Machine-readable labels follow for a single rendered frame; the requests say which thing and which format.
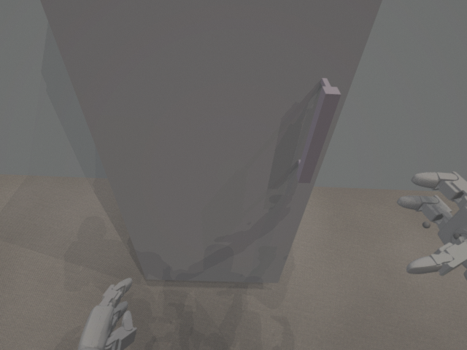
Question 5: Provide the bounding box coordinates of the fridge door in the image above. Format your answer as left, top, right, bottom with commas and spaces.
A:
40, 0, 382, 283

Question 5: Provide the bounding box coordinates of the left robot hand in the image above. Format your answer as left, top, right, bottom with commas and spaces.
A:
78, 278, 136, 350

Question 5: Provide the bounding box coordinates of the handle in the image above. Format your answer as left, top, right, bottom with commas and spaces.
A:
296, 78, 341, 183

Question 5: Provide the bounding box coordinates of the right robot hand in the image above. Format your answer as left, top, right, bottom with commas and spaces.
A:
397, 171, 467, 276

